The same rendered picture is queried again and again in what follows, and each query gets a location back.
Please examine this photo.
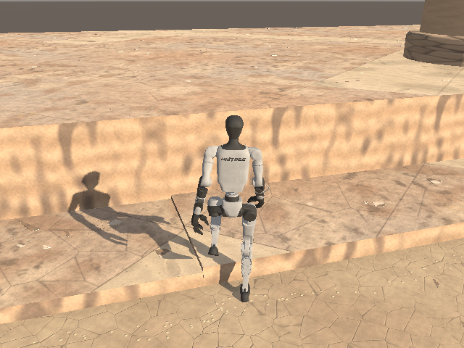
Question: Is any robot left foot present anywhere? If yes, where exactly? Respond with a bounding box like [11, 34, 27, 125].
[208, 245, 219, 256]

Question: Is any left robot thigh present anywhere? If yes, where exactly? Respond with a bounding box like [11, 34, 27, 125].
[207, 196, 223, 217]

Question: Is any right robot forearm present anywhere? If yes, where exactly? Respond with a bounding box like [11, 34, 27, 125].
[254, 177, 265, 199]

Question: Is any right robot hand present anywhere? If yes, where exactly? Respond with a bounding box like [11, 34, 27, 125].
[247, 196, 264, 208]

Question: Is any robot right upper arm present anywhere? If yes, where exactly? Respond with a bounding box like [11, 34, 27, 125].
[249, 147, 263, 187]

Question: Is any left robot hand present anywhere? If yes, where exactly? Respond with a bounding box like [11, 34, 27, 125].
[191, 213, 209, 235]

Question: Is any left robot forearm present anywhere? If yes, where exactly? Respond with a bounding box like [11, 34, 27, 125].
[193, 176, 208, 215]

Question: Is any robot left upper arm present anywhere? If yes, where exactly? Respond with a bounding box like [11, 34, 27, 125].
[201, 146, 219, 187]

